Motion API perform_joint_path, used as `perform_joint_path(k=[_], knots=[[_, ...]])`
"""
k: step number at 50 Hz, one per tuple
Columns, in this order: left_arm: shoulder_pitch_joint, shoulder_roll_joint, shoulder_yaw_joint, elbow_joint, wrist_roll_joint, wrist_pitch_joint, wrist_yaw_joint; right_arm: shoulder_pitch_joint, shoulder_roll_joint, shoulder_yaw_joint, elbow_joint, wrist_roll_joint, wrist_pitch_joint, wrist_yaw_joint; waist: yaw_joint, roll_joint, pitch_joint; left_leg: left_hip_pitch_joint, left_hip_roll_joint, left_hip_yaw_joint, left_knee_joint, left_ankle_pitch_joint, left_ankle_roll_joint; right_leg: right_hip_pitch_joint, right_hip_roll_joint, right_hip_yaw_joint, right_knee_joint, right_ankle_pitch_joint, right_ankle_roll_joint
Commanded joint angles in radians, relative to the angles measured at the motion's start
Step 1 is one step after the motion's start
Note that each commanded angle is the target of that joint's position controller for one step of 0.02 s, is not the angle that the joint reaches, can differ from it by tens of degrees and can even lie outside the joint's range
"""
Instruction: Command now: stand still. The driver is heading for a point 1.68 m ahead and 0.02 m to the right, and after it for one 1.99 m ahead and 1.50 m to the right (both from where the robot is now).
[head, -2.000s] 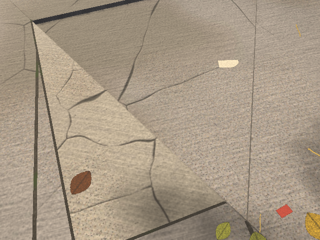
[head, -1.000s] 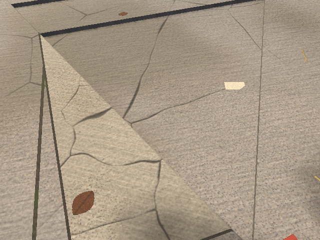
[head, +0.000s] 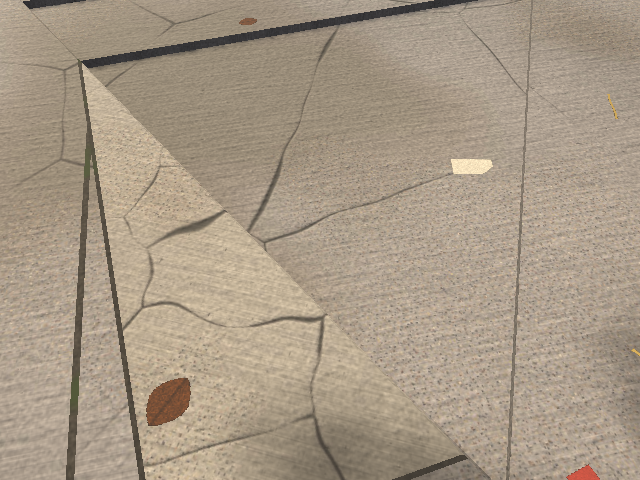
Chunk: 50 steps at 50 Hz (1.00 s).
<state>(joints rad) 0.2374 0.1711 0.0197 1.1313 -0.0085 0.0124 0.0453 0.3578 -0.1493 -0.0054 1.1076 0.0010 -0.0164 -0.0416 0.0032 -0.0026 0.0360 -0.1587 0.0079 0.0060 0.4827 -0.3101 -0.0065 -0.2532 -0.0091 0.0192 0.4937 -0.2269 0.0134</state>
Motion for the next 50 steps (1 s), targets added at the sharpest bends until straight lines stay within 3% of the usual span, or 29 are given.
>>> perform_joint_path(k=[1, 27, 28, 30, 32, 34, 35, 37, 39, 40, 41, 42, 43, 44, 46, 47, 50], knots=[[0.053, 0.087, 0.012, -0.016, 0.000, -0.004, 0.003, 0.099, -0.079, -0.012, -0.004, 0.000, -0.003, -0.002, 0.000, 0.007, 0.035, -0.110, 0.011, -0.008, -0.106, 0.109, 0.015, 0.064, -0.010, 0.006, -0.065, 0.134, -0.032], [0.086, 0.077, 0.012, -0.021, -0.002, -0.006, 0.005, 0.122, -0.070, -0.012, -0.010, 0.002, -0.005, -0.001, 0.000, 0.008, 0.042, -0.110, 0.010, -0.009, -0.105, 0.117, 0.019, 0.063, -0.011, 0.003, -0.058, 0.140, -0.028], [0.104, 0.066, 0.010, -0.011, -0.001, -0.005, 0.005, 0.142, -0.061, -0.011, 0.000, 0.002, -0.004, -0.002, 0.000, 0.012, 0.018, -0.100, 0.001, -0.001, -0.111, 0.020, 0.023, 0.074, 0.002, -0.011, -0.055, 0.045, -0.029], [0.109, 0.078, 0.018, -0.011, -0.011, -0.005, 0.008, 0.136, -0.098, -0.024, -0.008, 0.013, 0.001, -0.009, -0.003, 0.045, 0.061, -0.141, 0.003, -0.026, -0.118, -0.306, 0.065, 0.002, 0.049, -0.056, 0.003, -0.288, -0.044], [0.070, 0.068, 0.018, -0.038, -0.013, -0.026, 0.003, 0.156, -0.129, -0.036, -0.023, 0.024, -0.008, -0.012, -0.024, 0.085, 0.143, -0.169, 0.086, -0.149, -0.180, -0.509, 0.125, -0.130, 0.045, -0.055, 0.071, -0.387, -0.062], [0.026, 0.027, 0.009, -0.068, -0.018, -0.064, -0.015, 0.197, -0.192, -0.060, -0.023, 0.033, -0.029, -0.005, -0.046, 0.194, 0.169, -0.101, 0.255, -0.380, -0.291, -0.562, 0.216, -0.240, 0.038, -0.091, 0.258, -0.220, -0.063], [0.004, 0.032, 0.009, -0.082, -0.020, -0.080, -0.025, 0.180, -0.199, -0.065, -0.032, 0.031, -0.036, -0.002, -0.043, 0.192, 0.189, -0.125, 0.313, -0.454, -0.321, -0.531, 0.249, -0.259, 0.001, -0.061, 0.320, -0.201, -0.081], [0.038, 0.034, 0.011, -0.091, -0.033, -0.104, -0.038, 0.102, -0.182, -0.061, -0.063, 0.031, -0.047, 0.007, 0.008, 0.177, 0.199, -0.148, 0.300, -0.402, -0.291, -0.415, 0.225, -0.204, -0.025, -0.050, 0.220, -0.252, -0.115], [0.214, 0.054, 0.031, -0.016, -0.030, -0.111, -0.041, 0.028, -0.169, -0.057, -0.090, 0.041, -0.042, 0.016, 0.085, 0.107, 0.141, -0.274, 0.162, -0.206, -0.150, -0.248, 0.147, 0.137, 0.039, -0.103, -0.005, -0.099, -0.108], [0.351, 0.112, 0.055, 0.020, -0.022, -0.110, -0.040, -0.017, -0.152, -0.050, -0.113, 0.034, -0.050, 0.018, 0.139, -0.016, 0.088, -0.371, 0.075, -0.089, 0.102, -0.057, 0.100, 0.298, -0.049, 0.062, -0.083, -0.097, -0.128], [0.500, 0.249, 0.090, 0.031, -0.026, -0.114, -0.046, -0.022, -0.086, -0.033, -0.151, 0.031, -0.070, 0.015, 0.172, -0.299, 0.009, -0.550, -0.048, 0.062, 0.478, -0.075, 0.038, 0.450, -0.282, 0.481, -0.264, -0.190, -0.248], [0.481, 0.206, 0.068, 0.021, -0.002, -0.130, -0.052, -0.029, -0.075, -0.030, -0.164, 0.041, -0.090, 0.018, 0.139, -0.265, -0.002, -0.648, -0.042, -0.065, 0.722, -0.204, 0.057, 0.417, -0.394, 0.748, -0.345, -0.262, -0.321], [0.367, 0.145, 0.048, -0.012, -0.002, -0.140, -0.050, -0.035, -0.098, -0.035, -0.171, 0.055, -0.101, 0.028, 0.080, -0.139, 0.076, -0.724, 0.021, -0.107, 0.839, -0.141, 0.086, 0.370, -0.394, 0.656, -0.329, -0.244, -0.301], [0.282, 0.110, 0.041, -0.026, 0.057, -0.113, -0.052, -0.068, -0.096, -0.037, -0.161, -0.069, -0.079, 0.052, 0.033, -0.031, 0.127, -0.669, 0.073, -0.044, 0.739, -0.046, 0.098, 0.246, -0.300, 0.399, -0.316, -0.208, -0.227], [0.248, 0.062, 0.021, -0.054, 0.051, -0.107, -0.043, -0.083, -0.094, -0.048, -0.169, -0.068, -0.060, 0.076, 0.016, -0.048, 0.105, -0.583, 0.076, -0.004, 0.661, 0.054, 0.081, 0.195, -0.201, 0.252, -0.353, -0.062, -0.170], [0.272, 0.068, 0.016, -0.048, 0.048, -0.110, -0.041, -0.064, -0.084, -0.046, -0.167, -0.061, -0.048, 0.084, 0.010, -0.099, 0.084, -0.553, 0.070, 0.015, 0.644, 0.078, 0.072, 0.187, -0.197, 0.210, -0.346, 0.043, -0.178], [0.334, 0.080, 0.008, -0.030, 0.041, -0.118, -0.033, -0.163, -0.077, -0.039, -0.204, -0.037, -0.033, 0.083, 0.015, -0.075, 0.085, -0.577, 0.056, 0.053, 0.520, 0.112, 0.050, 0.226, -0.197, 0.128, -0.339, 0.275, -0.191]])
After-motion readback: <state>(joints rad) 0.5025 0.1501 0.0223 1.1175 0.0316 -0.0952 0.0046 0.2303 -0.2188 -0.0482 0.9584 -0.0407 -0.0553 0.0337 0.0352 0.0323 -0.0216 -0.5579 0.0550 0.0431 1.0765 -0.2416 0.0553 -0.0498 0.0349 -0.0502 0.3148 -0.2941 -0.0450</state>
